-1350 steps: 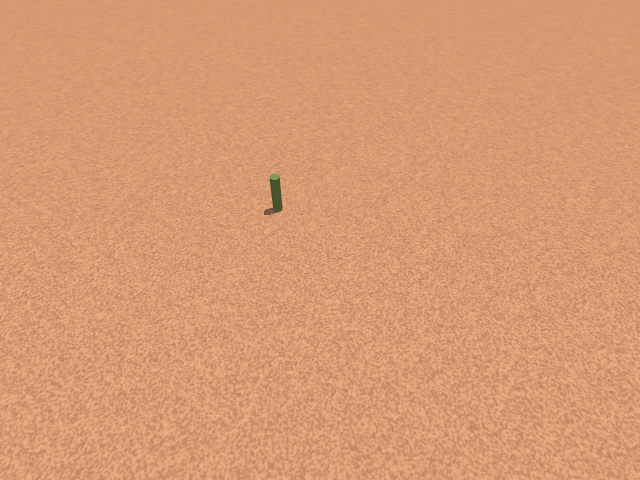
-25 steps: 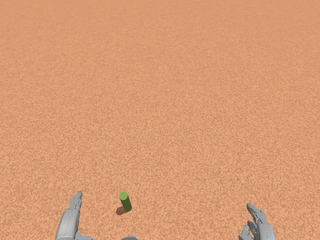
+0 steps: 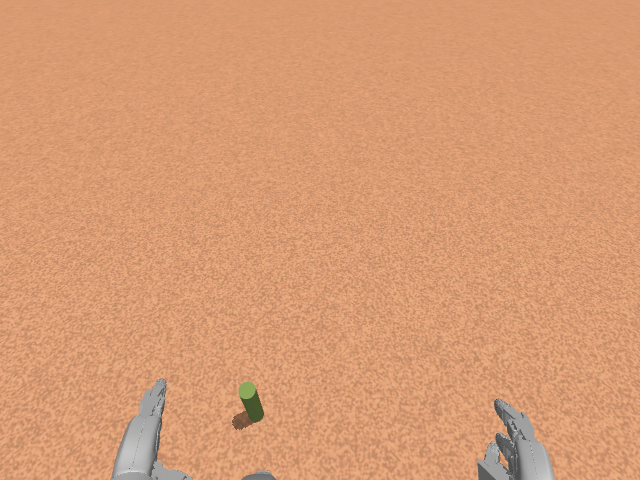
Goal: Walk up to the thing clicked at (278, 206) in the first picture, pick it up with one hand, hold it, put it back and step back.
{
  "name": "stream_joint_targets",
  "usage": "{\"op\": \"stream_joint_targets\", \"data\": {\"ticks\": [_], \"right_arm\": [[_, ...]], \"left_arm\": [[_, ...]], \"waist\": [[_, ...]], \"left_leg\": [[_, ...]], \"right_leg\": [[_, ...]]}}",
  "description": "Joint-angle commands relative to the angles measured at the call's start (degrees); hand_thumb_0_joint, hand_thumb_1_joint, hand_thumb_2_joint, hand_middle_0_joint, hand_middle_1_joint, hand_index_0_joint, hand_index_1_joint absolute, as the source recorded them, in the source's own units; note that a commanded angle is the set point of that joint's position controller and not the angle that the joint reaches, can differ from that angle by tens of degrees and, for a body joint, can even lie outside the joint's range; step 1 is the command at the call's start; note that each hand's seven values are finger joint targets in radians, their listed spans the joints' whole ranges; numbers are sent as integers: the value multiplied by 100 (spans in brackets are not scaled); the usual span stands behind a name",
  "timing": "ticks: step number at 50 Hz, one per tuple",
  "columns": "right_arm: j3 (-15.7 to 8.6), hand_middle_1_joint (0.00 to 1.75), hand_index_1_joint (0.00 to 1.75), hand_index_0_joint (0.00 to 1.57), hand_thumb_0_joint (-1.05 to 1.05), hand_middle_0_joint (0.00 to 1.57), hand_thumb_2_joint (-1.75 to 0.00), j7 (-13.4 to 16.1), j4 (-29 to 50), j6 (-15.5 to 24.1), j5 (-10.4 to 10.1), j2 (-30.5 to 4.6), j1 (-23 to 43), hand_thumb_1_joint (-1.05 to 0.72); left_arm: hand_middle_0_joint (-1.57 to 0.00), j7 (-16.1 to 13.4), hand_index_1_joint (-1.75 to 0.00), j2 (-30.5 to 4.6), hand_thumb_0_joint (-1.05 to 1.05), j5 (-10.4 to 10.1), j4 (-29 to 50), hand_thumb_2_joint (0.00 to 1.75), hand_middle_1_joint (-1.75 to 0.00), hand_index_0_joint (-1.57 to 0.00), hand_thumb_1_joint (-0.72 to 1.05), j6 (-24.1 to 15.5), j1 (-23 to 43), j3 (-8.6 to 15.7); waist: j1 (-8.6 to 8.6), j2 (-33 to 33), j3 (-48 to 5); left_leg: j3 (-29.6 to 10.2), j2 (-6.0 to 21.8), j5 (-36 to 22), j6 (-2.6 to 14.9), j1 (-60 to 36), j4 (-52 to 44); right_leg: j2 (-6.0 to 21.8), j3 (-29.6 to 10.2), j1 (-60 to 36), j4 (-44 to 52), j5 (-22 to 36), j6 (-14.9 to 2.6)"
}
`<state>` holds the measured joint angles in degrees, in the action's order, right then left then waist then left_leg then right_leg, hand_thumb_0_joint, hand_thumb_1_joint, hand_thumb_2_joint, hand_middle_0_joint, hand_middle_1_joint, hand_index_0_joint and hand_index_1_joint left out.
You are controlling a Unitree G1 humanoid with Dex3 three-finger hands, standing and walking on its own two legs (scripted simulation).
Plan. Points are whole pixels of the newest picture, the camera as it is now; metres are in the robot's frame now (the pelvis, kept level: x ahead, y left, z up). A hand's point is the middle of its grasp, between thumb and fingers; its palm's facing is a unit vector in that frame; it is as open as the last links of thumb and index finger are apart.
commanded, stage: home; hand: left
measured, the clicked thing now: (252, 403) +0.42 +0.22 -0.62
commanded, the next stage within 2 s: stand in 0.56 s
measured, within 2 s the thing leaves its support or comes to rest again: neither
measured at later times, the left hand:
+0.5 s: hand (186, 445) +0.18 +0.19 -0.05, palm faces +0.10 -0.95 -0.28, open 17.6 cm
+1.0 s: hand (185, 446) +0.18 +0.19 -0.06, palm faces +0.05 -0.95 -0.31, open 12.3 cm
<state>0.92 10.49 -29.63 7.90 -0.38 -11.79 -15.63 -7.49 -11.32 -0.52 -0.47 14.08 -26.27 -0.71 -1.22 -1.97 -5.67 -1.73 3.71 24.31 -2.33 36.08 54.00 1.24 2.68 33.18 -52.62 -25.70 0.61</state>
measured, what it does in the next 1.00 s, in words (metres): stands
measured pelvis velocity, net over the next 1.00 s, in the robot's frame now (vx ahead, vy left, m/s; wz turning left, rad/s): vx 0.01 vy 0.01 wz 0.00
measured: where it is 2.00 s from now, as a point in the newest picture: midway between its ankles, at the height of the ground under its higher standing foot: outside the picture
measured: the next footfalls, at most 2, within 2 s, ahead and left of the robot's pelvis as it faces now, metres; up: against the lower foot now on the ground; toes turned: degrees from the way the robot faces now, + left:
none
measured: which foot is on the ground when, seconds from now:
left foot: down 0.00-1.00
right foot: down 0.00-1.00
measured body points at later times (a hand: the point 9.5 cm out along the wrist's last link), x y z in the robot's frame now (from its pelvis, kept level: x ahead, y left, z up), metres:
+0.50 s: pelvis +0.01 +0.01 +0.00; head +0.03 +0.01 +0.45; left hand +0.17 +0.23 -0.03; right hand +0.17 -0.23 -0.07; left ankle +0.03 +0.14 -0.69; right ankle +0.01 -0.13 -0.69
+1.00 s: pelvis +0.01 +0.01 +0.00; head +0.03 +0.01 +0.45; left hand +0.18 +0.24 -0.04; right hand +0.17 -0.24 -0.08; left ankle +0.03 +0.14 -0.69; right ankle +0.01 -0.13 -0.69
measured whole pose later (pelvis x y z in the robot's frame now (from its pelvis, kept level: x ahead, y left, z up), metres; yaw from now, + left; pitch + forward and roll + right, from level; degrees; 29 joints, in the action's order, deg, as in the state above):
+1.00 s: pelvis +0.01 +0.01 +0.00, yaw +0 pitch +5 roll -1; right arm 0.5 8.6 -33.1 6.9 2.8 -12.2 -14.1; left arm -6.1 -12.5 2.2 -6.3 10.2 -22.9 -1.1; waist -0.7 -1.2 -3.6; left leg -1.2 2.9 25.0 -1.6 33.3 53.3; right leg 2.0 2.2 30.3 -51.8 -26.3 1.1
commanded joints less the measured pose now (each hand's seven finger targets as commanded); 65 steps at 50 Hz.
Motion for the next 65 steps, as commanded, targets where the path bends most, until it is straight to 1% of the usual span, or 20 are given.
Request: {"op": "stream_joint_targets", "data": {"ticks": [1,3,6,8,13,16,17,27,32,33,36,44,47,48,49,51,54,59,61,65], "right_arm": [[-204,30,30,20,0,20,-90,47,883,308,19,-597,390,-90],[-258,30,30,20,0,20,-90,66,973,331,24,-672,450,-90],[-206,30,30,20,0,20,-90,47,860,311,23,-593,364,-90],[-236,30,30,20,0,20,-90,47,927,307,29,-645,429,-90],[-215,30,30,20,0,20,-90,49,909,308,27,-605,401,-90],[-282,30,30,20,0,20,-90,58,972,317,26,-707,394,-90],[-237,30,30,20,0,20,-90,57,856,300,30,-642,323,-90],[-268,30,30,20,0,20,-90,47,907,303,35,-671,358,-90],[-243,30,30,20,0,20,-90,64,951,275,30,-641,389,-90],[-226,30,30,20,0,20,-90,52,886,276,37,-624,362,-90],[-255,30,30,20,0,20,-90,64,920,287,26,-667,343,-90],[-268,30,30,20,0,20,-90,58,920,279,35,-671,338,-90],[-273,30,30,20,0,20,-90,50,927,280,32,-688,359,-90],[-494,30,30,20,0,20,-90,-291,-347,-137,636,-1530,686,-90],[-537,30,30,20,0,20,-90,-497,-578,-296,692,-1448,642,-90],[-558,30,30,20,0,20,-90,-679,-660,-420,509,-1414,656,-90],[-546,30,30,20,0,20,-90,-910,-937,-425,335,-1397,645,-90],[-581,30,30,20,0,20,-90,-974,-1435,-488,350,-1499,700,-90],[-562,30,30,20,0,20,-90,-968,-1588,-536,332,-1526,800,-90],[-526,30,30,20,0,20,-90,-952,-1964,-579,293,-1603,762,-90]], "left_arm": [[-4,-54,-5,-547,0,37,886,3,-5,-4,-60,-313,12,341],[-5,-72,-5,-624,0,35,1295,3,-5,-5,-59,-358,313,362],[-4,-64,-5,-508,0,45,843,3,-5,-4,-60,-311,-79,313],[-5,-78,-5,-621,0,37,1237,4,-5,-5,-58,-366,269,347],[-4,-67,-5,-498,0,47,913,3,-5,-4,-59,-329,-37,300],[-5,-106,-5,-715,0,52,1453,4,-5,-5,-58,-381,337,399],[-5,-95,-5,-597,0,61,1041,3,-5,-5,-59,-345,132,339],[-5,-93,-5,-618,0,55,1125,3,-5,-5,-59,-301,19,386],[-4,-94,-5,-671,0,44,1253,3,-5,-4,-60,-312,196,414],[-4,-73,-5,-541,0,54,988,3,-5,-4,-60,-282,21,309],[-20,-74,-29,-551,0,42,1125,27,-29,-20,-36,-276,76,294],[-20,-110,-30,-598,0,57,1134,90,-30,-20,28,-251,63,356],[-20,-108,-30,-593,0,49,1150,90,-30,-20,52,-255,119,370],[-20,163,-30,-1382,0,614,-861,90,-30,-20,60,-878,1045,605],[-20,313,-30,-1462,0,656,-1485,90,-30,-20,68,-1139,849,644],[-20,472,-30,-1603,0,531,-1902,90,-30,-20,84,-1415,893,555],[-20,570,-30,-1560,0,378,-2518,90,-30,-20,90,-1511,1298,519],[-20,550,-30,-1601,0,299,-3559,90,-30,-20,90,-1609,1430,480],[-20,547,-30,-1579,0,289,-3893,90,-30,-20,90,-1605,1491,457],[-20,549,-30,-1614,0,267,-4523,90,-30,-20,90,-1603,1490,418]], "waist": [[5,200,-331],[-16,44,-528],[4,176,-387],[11,-23,-450],[9,77,-444],[19,-107,-686],[-13,-12,-542],[37,34,-631],[33,27,-484],[-9,135,-445],[-44,107,-525],[16,-4,-547],[17,70,-538],[203,520,257],[219,870,-66],[136,601,-50],[172,380,32],[203,-30,136],[237,-171,366],[229,-59,353]], "left_leg": [[279,-308,-433,259,-393,-819],[275,-302,-503,246,-493,-818],[259,-294,-593,251,-425,-806],[224,-286,-462,233,-469,-886],[208,-267,-538,227,-456,-870],[213,-266,-796,210,-608,-850],[197,-255,-769,214,-572,-854],[219,-266,-1039,221,-600,-777],[270,-294,-788,231,-473,-776],[241,-270,-717,237,-502,-823],[237,-261,-934,236,-582,-793],[212,-252,-1096,211,-622,-790],[210,-250,-1002,220,-589,-813],[-109,-113,-1626,402,-635,-1012],[47,-125,-1511,511,-864,-865],[-51,-187,-1175,599,-1129,-998],[-140,-157,-990,568,-1391,-1412],[-331,7,-1511,558,-1700,-1962],[-507,101,-1146,570,-1538,-2384],[-504,143,-1499,522,-1915,-2657]], "right_leg": [[-197,61,-61,1117,529,-30],[-191,57,-125,1087,607,-46],[-212,88,-112,1033,690,-42],[-217,111,-92,1017,547,-69],[-238,138,-64,993,598,-68],[-226,127,-191,929,849,-79],[-242,142,-123,921,817,-69],[-223,134,-245,895,1099,-62],[-188,91,-178,1016,885,-47],[-223,122,-145,991,797,-44],[-220,125,-165,962,1034,-43],[-220,155,-224,909,1134,-59],[-220,145,-229,911,1063,-61],[282,-275,-1020,1151,1140,-327],[454,-584,-1149,1280,1457,-467],[524,-871,-1060,1481,1268,-575],[471,-676,-1055,1561,1043,-430],[380,-399,-1455,1682,1416,-244],[326,-310,-1622,1840,1171,-202],[398,-344,-2001,2227,1482,-199]]}}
